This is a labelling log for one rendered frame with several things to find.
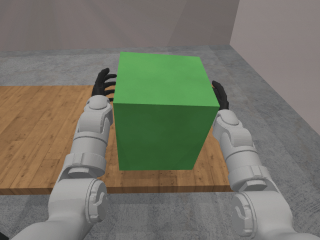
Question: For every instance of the left robot forearm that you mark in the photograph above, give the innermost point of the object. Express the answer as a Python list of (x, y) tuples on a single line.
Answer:
[(87, 156)]

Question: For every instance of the right robot forearm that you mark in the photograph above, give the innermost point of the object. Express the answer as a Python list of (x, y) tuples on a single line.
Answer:
[(246, 172)]

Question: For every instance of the table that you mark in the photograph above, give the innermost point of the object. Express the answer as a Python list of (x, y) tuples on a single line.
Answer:
[(37, 127)]

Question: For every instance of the left robot hand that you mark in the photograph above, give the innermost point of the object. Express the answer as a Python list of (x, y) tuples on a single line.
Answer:
[(100, 85)]

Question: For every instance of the robot right upper arm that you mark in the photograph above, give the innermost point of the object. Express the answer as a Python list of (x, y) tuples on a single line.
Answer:
[(264, 215)]

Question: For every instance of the right robot hand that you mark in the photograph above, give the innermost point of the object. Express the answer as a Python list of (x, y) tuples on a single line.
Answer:
[(220, 95)]

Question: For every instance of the carton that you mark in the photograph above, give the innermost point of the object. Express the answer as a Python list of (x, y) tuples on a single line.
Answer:
[(164, 107)]

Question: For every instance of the robot left upper arm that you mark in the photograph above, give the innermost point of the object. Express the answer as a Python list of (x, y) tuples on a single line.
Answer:
[(75, 206)]

